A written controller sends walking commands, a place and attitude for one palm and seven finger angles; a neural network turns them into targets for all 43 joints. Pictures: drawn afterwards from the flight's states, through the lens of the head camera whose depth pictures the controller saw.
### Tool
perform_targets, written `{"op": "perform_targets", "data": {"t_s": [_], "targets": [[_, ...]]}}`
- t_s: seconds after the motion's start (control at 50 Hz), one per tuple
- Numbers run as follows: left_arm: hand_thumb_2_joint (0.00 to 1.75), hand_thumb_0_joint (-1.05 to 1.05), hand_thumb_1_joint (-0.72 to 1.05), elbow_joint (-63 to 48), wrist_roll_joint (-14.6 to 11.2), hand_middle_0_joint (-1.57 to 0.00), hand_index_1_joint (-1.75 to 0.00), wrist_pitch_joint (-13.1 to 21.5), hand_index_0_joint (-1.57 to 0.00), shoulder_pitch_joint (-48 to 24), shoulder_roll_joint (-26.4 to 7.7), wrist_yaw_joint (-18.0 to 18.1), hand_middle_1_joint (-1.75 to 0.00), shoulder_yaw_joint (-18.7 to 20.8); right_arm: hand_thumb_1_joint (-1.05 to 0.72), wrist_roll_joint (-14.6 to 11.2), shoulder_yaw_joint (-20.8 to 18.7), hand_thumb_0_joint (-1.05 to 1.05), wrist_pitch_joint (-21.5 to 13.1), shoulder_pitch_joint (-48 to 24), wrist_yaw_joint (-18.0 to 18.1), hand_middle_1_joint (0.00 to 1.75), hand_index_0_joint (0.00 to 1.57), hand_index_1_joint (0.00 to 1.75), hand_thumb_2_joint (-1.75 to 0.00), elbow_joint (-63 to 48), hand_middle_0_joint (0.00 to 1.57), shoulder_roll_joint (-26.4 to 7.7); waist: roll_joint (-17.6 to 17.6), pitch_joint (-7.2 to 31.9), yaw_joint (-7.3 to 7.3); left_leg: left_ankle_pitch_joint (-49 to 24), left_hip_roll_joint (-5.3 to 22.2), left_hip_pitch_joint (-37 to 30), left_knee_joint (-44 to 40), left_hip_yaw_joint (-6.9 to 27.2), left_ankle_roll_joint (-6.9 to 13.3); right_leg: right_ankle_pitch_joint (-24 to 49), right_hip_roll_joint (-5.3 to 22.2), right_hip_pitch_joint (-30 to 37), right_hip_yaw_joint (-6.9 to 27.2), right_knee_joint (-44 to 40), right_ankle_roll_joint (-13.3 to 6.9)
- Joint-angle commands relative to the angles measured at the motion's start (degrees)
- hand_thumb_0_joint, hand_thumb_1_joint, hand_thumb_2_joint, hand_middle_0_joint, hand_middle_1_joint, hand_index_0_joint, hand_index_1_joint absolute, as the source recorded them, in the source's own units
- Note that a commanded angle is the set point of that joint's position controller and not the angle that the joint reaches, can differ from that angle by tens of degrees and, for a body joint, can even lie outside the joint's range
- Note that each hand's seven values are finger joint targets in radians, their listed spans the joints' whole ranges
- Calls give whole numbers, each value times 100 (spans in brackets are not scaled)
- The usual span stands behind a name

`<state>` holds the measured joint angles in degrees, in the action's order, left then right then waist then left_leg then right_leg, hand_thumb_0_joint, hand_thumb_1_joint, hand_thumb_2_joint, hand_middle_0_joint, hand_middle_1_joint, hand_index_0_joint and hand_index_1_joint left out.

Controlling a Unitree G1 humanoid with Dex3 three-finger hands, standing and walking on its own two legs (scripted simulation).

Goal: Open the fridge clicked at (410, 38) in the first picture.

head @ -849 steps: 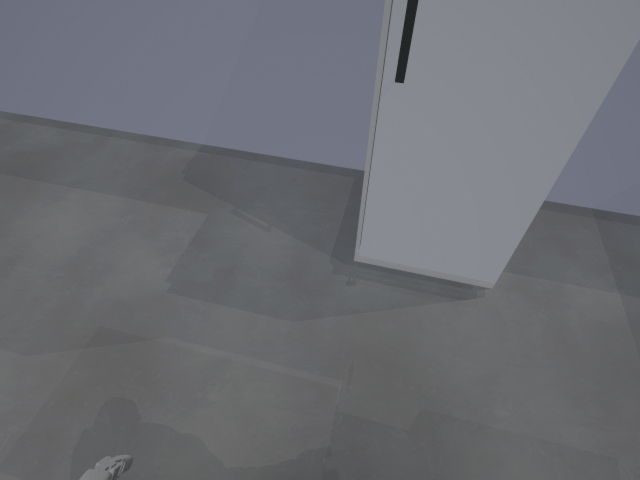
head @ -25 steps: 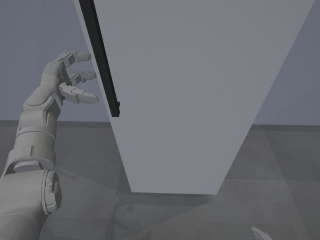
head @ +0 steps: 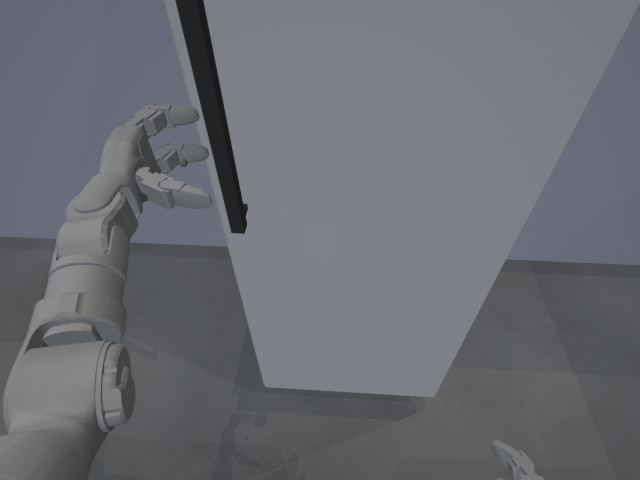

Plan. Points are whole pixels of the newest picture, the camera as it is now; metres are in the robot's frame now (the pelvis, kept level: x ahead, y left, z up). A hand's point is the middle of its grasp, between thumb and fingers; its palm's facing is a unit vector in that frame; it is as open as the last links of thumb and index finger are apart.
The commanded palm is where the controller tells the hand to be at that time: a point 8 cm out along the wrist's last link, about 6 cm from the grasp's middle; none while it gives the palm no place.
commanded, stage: move the hooked fingers beside the handle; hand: left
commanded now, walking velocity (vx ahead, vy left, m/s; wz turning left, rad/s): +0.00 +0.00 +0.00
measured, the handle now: (221, 123) +0.50 +0.15 +0.22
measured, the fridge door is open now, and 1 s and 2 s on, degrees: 0 0 0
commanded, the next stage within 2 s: feel for the door with the fingertips in 1.02 s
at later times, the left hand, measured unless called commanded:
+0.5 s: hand (180, 164) +0.43 +0.19 +0.20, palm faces -0.04 -1.00 -0.01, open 14.0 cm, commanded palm +0.41 +0.25 +0.20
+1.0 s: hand (181, 159) +0.45 +0.20 +0.20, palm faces +0.04 -1.00 -0.04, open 14.0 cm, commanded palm +0.42 +0.24 +0.20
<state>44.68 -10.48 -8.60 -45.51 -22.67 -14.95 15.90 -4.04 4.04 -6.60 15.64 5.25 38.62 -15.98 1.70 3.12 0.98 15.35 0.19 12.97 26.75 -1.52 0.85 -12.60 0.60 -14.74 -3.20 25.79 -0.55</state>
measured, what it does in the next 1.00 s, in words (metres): stands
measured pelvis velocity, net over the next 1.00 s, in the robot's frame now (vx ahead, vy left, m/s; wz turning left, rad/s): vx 0.00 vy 0.00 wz -0.01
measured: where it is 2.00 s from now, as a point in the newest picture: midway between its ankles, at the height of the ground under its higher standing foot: outside the picture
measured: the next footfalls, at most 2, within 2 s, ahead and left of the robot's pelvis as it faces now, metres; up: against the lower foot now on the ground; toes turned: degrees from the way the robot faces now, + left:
none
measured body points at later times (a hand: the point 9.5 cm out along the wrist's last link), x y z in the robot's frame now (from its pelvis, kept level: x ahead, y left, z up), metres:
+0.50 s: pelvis +0.01 +0.00 +0.00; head +0.01 -0.01 +0.45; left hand +0.42 +0.25 +0.21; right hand +0.10 -0.26 -0.11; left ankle -0.01 +0.11 -0.74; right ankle +0.01 -0.11 -0.74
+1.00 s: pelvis +0.00 +0.00 +0.00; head +0.01 -0.01 +0.45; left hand +0.44 +0.25 +0.20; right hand +0.12 -0.25 -0.10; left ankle -0.01 +0.11 -0.74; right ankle +0.01 -0.11 -0.74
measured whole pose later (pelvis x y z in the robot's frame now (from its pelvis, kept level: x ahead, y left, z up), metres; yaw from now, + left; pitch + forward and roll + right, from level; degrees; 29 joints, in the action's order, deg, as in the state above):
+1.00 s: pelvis +0.00 +0.00 +0.00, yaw -1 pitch +3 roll +0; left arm 49.8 -7.5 -7.6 -48.8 -25.8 -13.0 16.8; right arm -3.6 4.1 -6.0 16.0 5.3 37.2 -15.6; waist 1.8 2.4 2.2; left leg 15.3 0.5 14.6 27.0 -1.9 0.8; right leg -12.3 0.3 -16.5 -2.8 25.9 -0.7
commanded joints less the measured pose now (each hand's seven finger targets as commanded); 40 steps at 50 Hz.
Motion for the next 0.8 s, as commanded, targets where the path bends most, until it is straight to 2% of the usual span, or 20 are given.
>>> {"op": "perform_targets", "data": {"t_s": [0.0,0.06,0.1,0.14,0.18,0.2,0.24,0.28,0.38,0.4,0.42,0.48,0.5,0.52,0.56,0.58,0.62,0.7,0.72,0.78], "targets": [[30,0,-50,-1072,201,-30,-120,480,-30,-3086,-1919,273,-120,551,-90,54,-327,0,-202,-122,72,30,20,30,-90,-720,20,-782,-29,1352,67,-972,-14,-235,-321,210,166,1038,23,439,265,-235,-170],[30,0,-50,-1803,142,-30,-120,963,-30,-3533,-2021,158,-120,538,-90,51,-331,0,-276,-120,96,30,20,30,-90,-858,20,-722,152,2353,55,-1544,-20,-686,-212,180,159,1750,-6,970,339,-84,-176],[30,0,-50,-1930,31,-30,-120,1138,-30,-3647,-1809,9,-120,357,-90,51,-335,0,-334,-74,113,30,20,30,-90,-859,20,-720,318,2583,115,-1875,3,-975,-166,190,135,2007,-33,986,305,-57,-183],[30,0,-50,-1430,-74,-30,-120,1030,-30,-3297,-1796,-133,-120,460,-90,28,-327,0,-366,-47,119,30,20,30,-90,-760,20,-748,95,2230,111,-1798,24,-847,-197,179,148,1988,-70,873,271,-108,-173],[30,0,-50,-621,-115,-30,-120,731,-30,-2857,-1686,-234,-120,450,-90,6,-314,0,-337,6,116,30,20,30,-90,-664,20,-802,-170,1488,125,-1400,17,-380,-300,148,173,1747,-59,638,227,-196,-158],[30,0,-50,-184,-58,-30,-120,582,-30,-2536,-1814,-246,-120,565,-90,2,-329,0,-297,62,111,30,20,30,-90,-633,20,-851,-305,1218,87,-1274,12,-203,-328,143,172,1612,-48,554,187,-227,-157],[30,0,-50,209,12,-30,-120,346,-30,-2328,-1704,-242,-120,490,-90,-3,-327,0,-257,99,74,30,20,30,-90,-623,20,-873,-239,821,90,-1072,6,72,-346,124,163,1444,-10,333,180,-231,-156],[30,0,-50,11,80,-30,-120,328,-30,-2215,-1676,-240,-120,413,-90,0,-353,0,-214,136,31,30,20,30,-90,-718,20,-887,-192,981,58,-1144,10,101,-304,113,150,1471,2,370,183,-170,-172],[30,0,-50,-2448,-170,-30,-120,1047,-30,-3007,-1606,-213,-120,410,-90,47,-460,0,-351,19,-11,30,20,30,-90,-1010,20,-801,165,2654,-2,-2287,45,-1091,-86,191,126,2262,-90,902,265,29,-195],[30,0,-50,-2653,-231,-30,-120,1130,-30,-2977,-1683,-203,-120,476,-90,40,-462,0,-357,-4,8,30,20,30,-90,-1010,20,-786,118,2682,0,-2491,90,-1219,-67,209,123,2279,-106,888,245,25,-187],[30,0,-50,-2849,-291,-30,-120,1147,-30,-3099,-1658,-195,-120,489,-90,43,-441,0,-379,-55,13,30,20,30,-90,-974,20,-784,331,2670,3,-2493,83,-1327,-98,233,98,2241,-115,845,259,-10,-184],[30,0,-50,-1994,-235,-30,-120,797,-30,-2744,-1671,-68,-120,614,-90,33,-375,0,-380,-85,43,30,20,30,-90,-744,20,-779,8,1566,45,-1710,74,-707,-288,216,123,1667,-124,572,180,-181,-169],[30,0,-50,-1707,-133,-30,-120,635,-30,-2516,-1837,4,-120,708,-90,27,-371,0,-330,-101,50,30,20,30,-90,-724,20,-809,-9,1281,-6,-1442,48,-492,-348,182,143,1432,-100,533,168,-247,-162],[30,0,-50,-1377,-51,-30,-120,454,-30,-2513,-1592,59,-120,491,-90,12,-330,0,-298,-168,50,30,20,30,-90,-684,20,-783,90,861,65,-1197,38,-276,-416,182,143,1236,-73,363,160,-279,-160],[30,0,-50,-858,104,-30,-120,163,-30,-2268,-1390,148,-120,322,-90,18,-313,0,-230,-140,33,30,20,30,-90,-666,20,-780,98,621,39,-972,31,-47,-468,200,127,1000,-33,242,145,-304,-175],[30,0,-50,-788,146,-30,-120,115,-30,-2235,-1516,175,-120,394,-90,15,-329,0,-191,-104,30,30,20,30,-90,-658,20,-796,77,704,33,-967,40,-38,-456,201,118,989,-24,268,148,-304,-182],[30,0,-50,-1029,140,-30,-120,190,-30,-2314,-1357,143,-120,235,-90,21,-341,0,-164,-109,21,30,20,30,-90,-780,20,-783,32,1158,38,-1269,31,-235,-375,186,122,1303,-21,467,153,-213,-198],[30,0,-50,-2180,-146,-30,-120,735,-30,-3055,-979,7,-120,-40,-90,46,-387,0,-314,-168,40,30,20,30,-90,-940,20,-719,-153,2174,136,-1955,68,-1045,-169,244,124,1837,-98,613,189,-90,-183],[30,0,-50,-2405,-207,-30,-120,841,-30,-3144,-1317,9,-120,264,-90,51,-393,0,-349,-181,46,30,20,30,-90,-923,20,-745,-86,2408,55,-1972,60,-1140,-160,261,112,1878,-103,711,220,-85,-185],[30,0,-50,-1824,-173,-30,-120,762,-30,-3238,-1412,61,-120,355,-90,50,-317,0,-332,-192,87,30,20,30,-90,-753,20,-721,-237,1855,122,-1655,32,-769,-244,252,128,1711,-93,642,201,-139,-162]]}}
